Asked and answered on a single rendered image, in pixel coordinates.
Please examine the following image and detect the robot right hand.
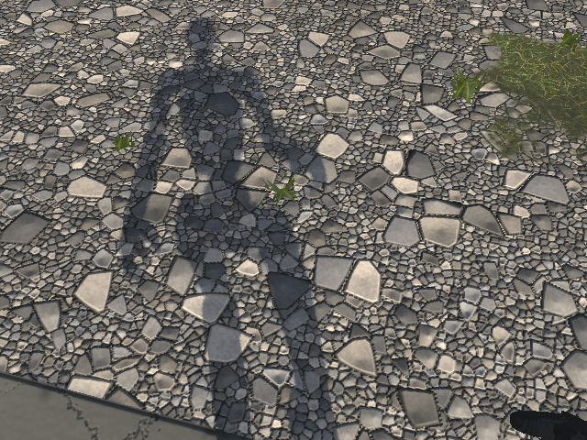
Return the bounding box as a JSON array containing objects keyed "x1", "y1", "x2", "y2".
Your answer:
[{"x1": 510, "y1": 411, "x2": 587, "y2": 440}]

